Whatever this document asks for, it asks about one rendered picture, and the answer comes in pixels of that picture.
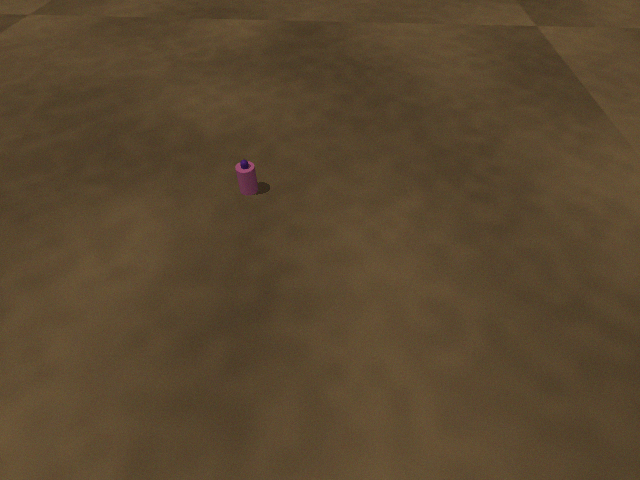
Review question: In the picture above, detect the bottle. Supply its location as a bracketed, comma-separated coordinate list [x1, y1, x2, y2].
[235, 160, 258, 196]

